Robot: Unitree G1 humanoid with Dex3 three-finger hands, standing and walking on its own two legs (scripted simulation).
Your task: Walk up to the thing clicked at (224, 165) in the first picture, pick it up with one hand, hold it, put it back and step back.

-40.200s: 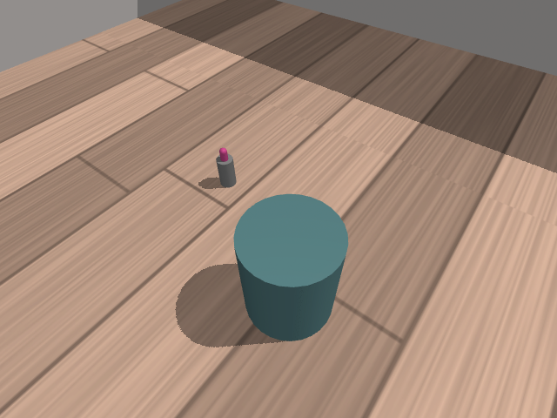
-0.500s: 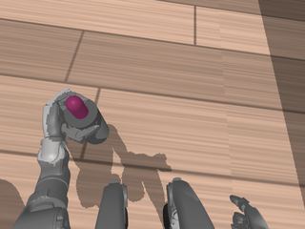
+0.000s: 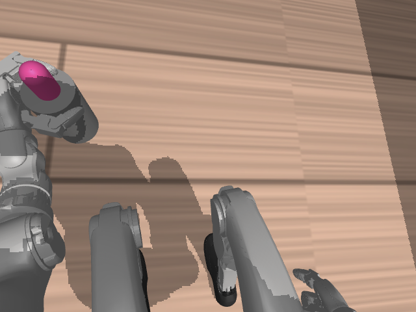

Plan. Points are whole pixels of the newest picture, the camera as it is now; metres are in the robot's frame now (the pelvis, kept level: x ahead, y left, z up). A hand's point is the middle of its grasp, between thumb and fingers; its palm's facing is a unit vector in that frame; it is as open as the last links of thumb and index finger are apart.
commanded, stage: crouch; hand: left
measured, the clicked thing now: (59, 103) +0.51 +0.21 -0.07
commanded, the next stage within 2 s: lower in 0.72 s
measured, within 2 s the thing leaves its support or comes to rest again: neither
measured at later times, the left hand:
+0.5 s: hand (61, 101) +0.55 +0.23 -0.14, palm faces +0.17 -0.98 -0.03, open 9.3 cm
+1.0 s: hand (69, 109) +0.56 +0.23 -0.19, palm faces +0.19 -0.98 -0.01, open 9.3 cm
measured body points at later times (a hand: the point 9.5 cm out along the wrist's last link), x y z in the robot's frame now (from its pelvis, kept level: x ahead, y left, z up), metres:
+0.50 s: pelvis -0.01 +0.01 -0.08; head +0.24 +0.07 +0.29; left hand +0.53 +0.28 -0.13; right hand +0.00 -0.26 -0.17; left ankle +0.09 +0.13 -0.38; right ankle +0.09 -0.12 -0.38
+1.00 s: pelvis -0.01 +0.01 -0.09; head +0.26 +0.09 +0.25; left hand +0.54 +0.28 -0.19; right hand +0.03 -0.27 -0.17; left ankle +0.09 +0.13 -0.38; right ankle +0.09 -0.12 -0.38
